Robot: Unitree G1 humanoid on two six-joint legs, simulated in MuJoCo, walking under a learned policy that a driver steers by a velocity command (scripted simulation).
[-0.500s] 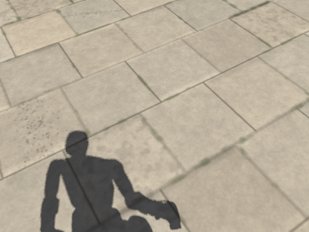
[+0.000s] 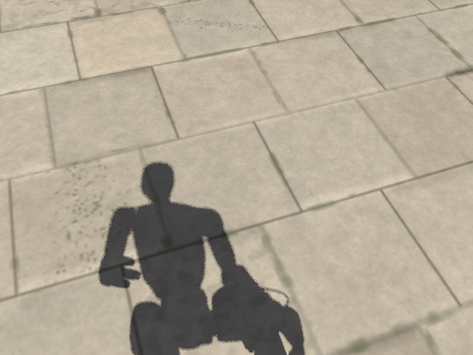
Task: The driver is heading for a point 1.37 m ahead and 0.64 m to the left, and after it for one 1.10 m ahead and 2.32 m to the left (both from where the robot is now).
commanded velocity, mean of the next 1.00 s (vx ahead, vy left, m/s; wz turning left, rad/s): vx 0.50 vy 0.00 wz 0.58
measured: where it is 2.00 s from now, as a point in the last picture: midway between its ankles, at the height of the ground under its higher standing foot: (114, 226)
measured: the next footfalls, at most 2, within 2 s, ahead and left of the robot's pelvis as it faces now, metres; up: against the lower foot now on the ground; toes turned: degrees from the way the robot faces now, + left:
right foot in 0.14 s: +0.27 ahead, -0.14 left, +0.00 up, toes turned +7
left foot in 0.66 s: +0.47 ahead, +0.15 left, +0.00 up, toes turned +28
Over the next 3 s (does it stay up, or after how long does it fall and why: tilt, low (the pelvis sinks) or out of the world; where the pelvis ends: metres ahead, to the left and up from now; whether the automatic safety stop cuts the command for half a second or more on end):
stays up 1.15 0.59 -0.01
